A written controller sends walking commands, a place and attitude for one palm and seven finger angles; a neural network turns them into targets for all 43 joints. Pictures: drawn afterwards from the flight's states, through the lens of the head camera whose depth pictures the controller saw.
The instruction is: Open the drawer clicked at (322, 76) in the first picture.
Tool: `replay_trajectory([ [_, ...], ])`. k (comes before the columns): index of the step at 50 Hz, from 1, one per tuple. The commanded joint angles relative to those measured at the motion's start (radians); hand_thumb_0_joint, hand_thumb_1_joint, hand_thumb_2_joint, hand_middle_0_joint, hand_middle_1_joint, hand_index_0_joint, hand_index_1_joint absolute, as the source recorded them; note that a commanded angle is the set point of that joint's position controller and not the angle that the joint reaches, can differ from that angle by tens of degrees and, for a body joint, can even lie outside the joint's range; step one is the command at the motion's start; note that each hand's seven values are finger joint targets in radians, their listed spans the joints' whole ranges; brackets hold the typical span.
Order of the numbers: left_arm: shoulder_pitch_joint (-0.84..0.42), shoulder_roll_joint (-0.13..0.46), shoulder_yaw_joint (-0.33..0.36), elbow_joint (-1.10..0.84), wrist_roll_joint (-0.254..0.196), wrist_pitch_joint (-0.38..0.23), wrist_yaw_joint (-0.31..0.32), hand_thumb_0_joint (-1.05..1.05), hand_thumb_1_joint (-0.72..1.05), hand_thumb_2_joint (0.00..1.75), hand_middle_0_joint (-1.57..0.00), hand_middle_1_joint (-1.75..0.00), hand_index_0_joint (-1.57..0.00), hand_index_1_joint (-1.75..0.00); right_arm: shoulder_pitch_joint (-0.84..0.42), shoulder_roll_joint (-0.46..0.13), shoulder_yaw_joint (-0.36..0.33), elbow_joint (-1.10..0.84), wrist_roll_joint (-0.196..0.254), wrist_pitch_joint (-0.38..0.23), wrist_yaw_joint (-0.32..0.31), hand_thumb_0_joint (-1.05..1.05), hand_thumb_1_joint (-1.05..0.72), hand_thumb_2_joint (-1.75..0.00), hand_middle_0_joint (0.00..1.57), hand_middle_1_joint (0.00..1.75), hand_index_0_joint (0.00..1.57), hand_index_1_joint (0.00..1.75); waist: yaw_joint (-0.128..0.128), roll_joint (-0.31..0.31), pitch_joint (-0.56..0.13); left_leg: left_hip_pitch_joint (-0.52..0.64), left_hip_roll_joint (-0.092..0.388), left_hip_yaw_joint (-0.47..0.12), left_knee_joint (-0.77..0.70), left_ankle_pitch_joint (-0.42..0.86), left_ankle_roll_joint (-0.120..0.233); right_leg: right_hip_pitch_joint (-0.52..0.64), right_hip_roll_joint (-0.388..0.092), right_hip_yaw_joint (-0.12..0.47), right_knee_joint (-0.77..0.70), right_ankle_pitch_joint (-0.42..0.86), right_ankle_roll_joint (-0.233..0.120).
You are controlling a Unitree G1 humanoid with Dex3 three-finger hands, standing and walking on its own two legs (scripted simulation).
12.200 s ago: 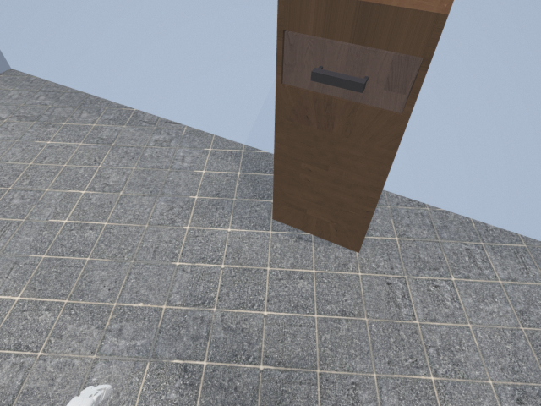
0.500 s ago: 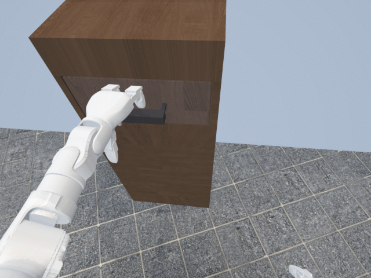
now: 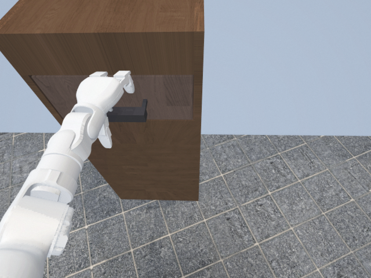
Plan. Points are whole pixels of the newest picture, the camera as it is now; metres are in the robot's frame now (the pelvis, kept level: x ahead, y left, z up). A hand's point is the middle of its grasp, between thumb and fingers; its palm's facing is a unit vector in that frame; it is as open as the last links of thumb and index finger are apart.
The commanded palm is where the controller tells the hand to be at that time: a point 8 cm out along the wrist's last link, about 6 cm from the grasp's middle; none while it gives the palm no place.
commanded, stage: move the hooked fingers above the handle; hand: left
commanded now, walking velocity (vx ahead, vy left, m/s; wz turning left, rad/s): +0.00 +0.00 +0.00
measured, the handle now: (117, 108) +0.51 +0.18 +0.03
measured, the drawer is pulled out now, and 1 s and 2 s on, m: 0.00 0.00 0.00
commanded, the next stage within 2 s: none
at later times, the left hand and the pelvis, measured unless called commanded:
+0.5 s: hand (108, 106) +0.47 +0.18 +0.09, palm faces -0.06 +0.00 -1.00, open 13.7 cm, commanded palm +0.47 +0.22 +0.16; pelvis -0.03 -0.01 +0.00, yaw -1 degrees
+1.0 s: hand (107, 105) +0.47 +0.18 +0.09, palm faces -0.03 +0.00 -1.00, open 13.6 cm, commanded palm +0.46 +0.22 +0.16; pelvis -0.03 +0.00 +0.00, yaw -1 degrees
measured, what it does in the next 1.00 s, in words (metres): stands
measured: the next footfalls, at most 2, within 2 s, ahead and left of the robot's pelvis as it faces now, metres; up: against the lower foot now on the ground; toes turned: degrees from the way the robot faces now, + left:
none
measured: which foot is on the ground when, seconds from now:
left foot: down 0.00-1.00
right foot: down 0.00-1.00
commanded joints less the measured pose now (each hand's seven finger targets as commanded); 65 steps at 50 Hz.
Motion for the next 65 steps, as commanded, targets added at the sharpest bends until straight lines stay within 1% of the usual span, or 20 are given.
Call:
replay_trajectory([
  [1, -0.56, 0.371, 0.192, -0.187, 0.015, 0.036, 0.121, 0.0, -0.5, 0.3, -0.3, -1.2, -0.3, -1.2, 0.058, -0.134, -0.04, -0.075, 0.002, -0.028, -0.004, 0.0, -0.9, -0.9, 0.2, 0.3, 0.2, 0.3, 0.0, -0.048, -0.43, 0.09, -0.021, -0.026, -0.014, 0.457, 0.016, 0.276, 0.032, 0.035, -0.003, 0.421, -0.024],
  [4, -0.567, 0.361, 0.175, -0.174, 0.018, 0.064, 0.129, 0.0, -0.5, 0.3, -0.3, -1.2, -0.3, -1.2, 0.053, -0.131, -0.039, -0.08, 0.005, -0.029, -0.004, 0.0, -0.9, -0.9, 0.2, 0.3, 0.2, 0.3, -0.001, -0.016, -0.456, 0.104, -0.023, -0.014, -0.018, 0.451, 0.016, 0.289, 0.032, 0.036, -0.006, 0.426, -0.023],
  [5, -0.574, 0.39, 0.196, -0.152, 0.018, 0.071, 0.129, 0.0, -0.5, 0.3, -0.3, -1.2, -0.3, -1.2, 0.054, -0.133, -0.037, -0.08, 0.006, -0.029, -0.006, 0.0, -0.9, -0.9, 0.2, 0.3, 0.2, 0.3, -0.002, -0.029, -0.457, 0.093, -0.024, -0.014, -0.019, 0.438, 0.017, 0.304, 0.031, 0.038, -0.009, 0.416, -0.022],
  [9, -0.614, 0.397, 0.169, -0.097, 0.022, 0.099, 0.114, 0.0, -0.5, 0.3, -0.3, -1.2, -0.3, -1.2, 0.053, -0.14, -0.03, -0.078, 0.014, -0.035, -0.019, 0.0, -0.9, -0.9, 0.2, 0.3, 0.2, 0.3, -0.025, -0.04, -0.409, 0.071, -0.023, -0.01, -0.036, 0.345, 0.021, 0.276, 0.027, 0.042, -0.032, 0.348, -0.014],
  [15, -0.611, 0.465, 0.198, -0.021, 0.025, 0.091, 0.086, 0.0, -0.5, 0.3, -0.3, -1.2, -0.3, -1.2, 0.043, -0.144, -0.018, -0.096, 0.022, -0.044, -0.045, 0.0, -0.9, -0.9, 0.2, 0.3, 0.2, 0.3, -0.033, -0.107, -0.381, 0.003, -0.028, -0.006, -0.042, 0.247, 0.028, 0.314, 0.014, 0.066, -0.052, 0.286, -0.001],
  [17, -0.633, 0.451, 0.172, -0.017, 0.023, 0.085, 0.081, 0.0, -0.5, 0.3, -0.3, -1.2, -0.3, -1.2, 0.043, -0.144, -0.015, -0.097, 0.025, -0.05, -0.053, 0.0, -0.9, -0.9, 0.2, 0.3, 0.2, 0.3, -0.043, -0.088, -0.366, -0.006, -0.028, -0.003, -0.043, 0.21, 0.027, 0.291, 0.01, 0.073, -0.057, 0.257, 0.003],
  [21, -0.671, 0.499, 0.194, -0.035, 0.031, 0.06, 0.082, 0.0, -0.5, 0.3, -0.3, -1.2, -0.3, -1.2, 0.06, -0.149, -0.015, -0.1, 0.024, -0.059, -0.057, 0.0, -0.9, -0.9, 0.2, 0.3, 0.2, 0.3, -0.041, -0.034, -0.412, -0.003, -0.028, -0.006, -0.03, 0.213, 0.025, 0.284, 0.01, 0.078, -0.045, 0.248, 0.0],
  [25, -0.658, 0.488, 0.197, -0.019, 0.024, 0.049, 0.085, 0.0, -0.5, 0.3, -0.3, -1.2, -0.3, -1.2, 0.062, -0.148, -0.017, -0.104, 0.023, -0.065, -0.06, 0.0, -0.9, -0.9, 0.2, 0.3, 0.2, 0.3, -0.046, -0.063, -0.408, -0.014, -0.026, -0.008, -0.018, 0.217, 0.025, 0.282, 0.011, 0.079, -0.041, 0.258, -0.001],
  [26, -0.667, 0.543, 0.231, -0.035, 0.027, 0.044, 0.091, 0.0, -0.5, 0.3, -0.3, -1.2, -0.3, -1.2, 0.066, -0.152, -0.017, -0.103, 0.025, -0.066, -0.062, 0.0, -0.9, -0.9, 0.2, 0.3, 0.2, 0.3, -0.036, -0.047, -0.425, -0.023, -0.027, -0.005, -0.018, 0.211, 0.024, 0.293, 0.01, 0.082, -0.039, 0.256, 0.002],
  [30, -0.688, 0.506, 0.205, -0.039, 0.034, 0.041, 0.1, 0.0, -0.5, 0.3, -0.3, -1.2, -0.3, -1.2, 0.073, -0.151, -0.02, -0.101, 0.023, -0.07, -0.061, 0.0, -0.9, -0.9, 0.2, 0.3, 0.2, 0.3, -0.045, -0.037, -0.432, -0.008, -0.026, -0.008, -0.013, 0.219, 0.025, 0.265, 0.016, 0.077, -0.035, 0.244, -0.003],
  [31, -0.69, 0.547, 0.235, -0.056, 0.036, 0.038, 0.107, 0.0, -0.5, 0.3, -0.3, -1.2, -0.3, -1.2, 0.074, -0.153, -0.021, -0.101, 0.023, -0.071, -0.06, 0.0, -0.9, -0.9, 0.2, 0.3, 0.2, 0.3, -0.035, -0.023, -0.454, -0.008, -0.027, -0.006, -0.011, 0.221, 0.025, 0.279, 0.015, 0.081, -0.032, 0.252, -0.001],
  [33, -0.686, 0.557, 0.244, -0.056, 0.042, 0.04, 0.114, 0.0, -0.5, 0.3, -0.3, -1.2, -0.3, -1.2, 0.075, -0.152, -0.022, -0.099, 0.022, -0.069, -0.061, 0.0, -0.9, -0.9, 0.2, 0.3, 0.2, 0.3, -0.029, -0.016, -0.46, -0.009, -0.029, -0.008, -0.015, 0.222, 0.024, 0.28, 0.017, 0.074, -0.029, 0.25, -0.004],
  [39, -0.688, 0.521, 0.222, -0.036, 0.04, 0.051, 0.122, 0.0, -0.5, 0.3, -0.3, -1.2, -0.3, -1.2, 0.077, -0.154, -0.023, -0.095, 0.022, -0.074, -0.058, 0.0, -0.9, -0.9, 0.2, 0.3, 0.2, 0.3, -0.04, -0.034, -0.423, -0.003, -0.024, -0.009, -0.021, 0.203, 0.024, 0.241, 0.022, 0.067, -0.038, 0.215, -0.003],
  [41, -0.712, 0.56, 0.252, -0.068, 0.042, 0.043, 0.13, 0.0, -0.5, 0.3, -0.3, -1.2, -0.3, -1.2, 0.08, -0.155, -0.024, -0.098, 0.02, -0.076, -0.057, 0.0, -0.9, -0.9, 0.2, 0.3, 0.2, 0.3, -0.029, -0.019, -0.466, 0.009, -0.024, -0.011, -0.019, 0.228, 0.026, 0.269, 0.021, 0.073, -0.032, 0.237, -0.005],
  [45, -0.692, 0.536, 0.239, -0.045, 0.043, 0.053, 0.129, 0.0, -0.5, 0.3, -0.3, -1.2, -0.3, -1.2, 0.073, -0.152, -0.021, -0.097, 0.021, -0.074, -0.058, 0.0, -0.9, -0.9, 0.2, 0.3, 0.2, 0.3, -0.035, -0.05, -0.452, 0.002, -0.026, -0.012, -0.02, 0.233, 0.026, 0.27, 0.024, 0.065, -0.035, 0.242, -0.004],
  [50, -0.705, 0.526, 0.242, -0.071, 0.043, 0.051, 0.133, 0.0, -0.5, 0.3, -0.3, -1.2, -0.3, -1.2, 0.071, -0.148, -0.023, -0.101, 0.017, -0.075, -0.054, 0.0, -0.9, -0.9, 0.2, 0.3, 0.2, 0.3, -0.026, -0.026, -0.468, 0.032, -0.023, -0.015, -0.021, 0.266, 0.024, 0.272, 0.026, 0.061, -0.03, 0.261, -0.009],
  [54, -0.698, 0.515, 0.226, -0.045, 0.049, 0.063, 0.135, 0.0, -0.5, 0.3, -0.3, -1.2, -0.3, -1.2, 0.063, -0.149, -0.019, -0.098, 0.018, -0.076, -0.054, 0.0, -0.9, -0.9, 0.2, 0.3, 0.2, 0.3, -0.034, -0.03, -0.419, 0.021, -0.022, -0.014, -0.027, 0.242, 0.022, 0.24, 0.027, 0.056, -0.035, 0.239, -0.006],
  [58, -0.691, 0.555, 0.257, -0.065, 0.055, 0.063, 0.136, 0.0, -0.5, 0.3, -0.3, -1.2, -0.3, -1.2, 0.06, -0.149, -0.019, -0.099, 0.018, -0.075, -0.056, 0.0, -0.9, -0.9, 0.2, 0.3, 0.2, 0.3, -0.016, -0.022, -0.458, 0.035, -0.023, -0.011, -0.025, 0.284, 0.02, 0.272, 0.027, 0.054, -0.025, 0.279, -0.009],
  [59, -0.695, 0.524, 0.236, -0.074, 0.052, 0.064, 0.135, 0.0, -0.5, 0.3, -0.3, -1.2, -0.3, -1.2, 0.057, -0.146, -0.02, -0.103, 0.016, -0.075, -0.055, 0.0, -0.9, -0.9, 0.2, 0.3, 0.2, 0.3, -0.021, -0.011, -0.458, 0.046, -0.024, -0.01, -0.024, 0.291, 0.021, 0.265, 0.028, 0.053, -0.027, 0.284, -0.009],
  [65, -0.693, 0.536, 0.25, -0.082, 0.042, 0.063, 0.132, 0.0, -0.5, 0.3, -0.3, -1.2, -0.3, -1.2, 0.051, -0.149, -0.02, -0.1, 0.014, -0.072, -0.057, 0.0, -0.9, -0.9, 0.2, 0.3, 0.2, 0.3, -0.02, -0.021, -0.473, 0.06, -0.021, -0.014, -0.024, 0.318, 0.02, 0.282, 0.027, 0.052, -0.029, 0.303, -0.01],
])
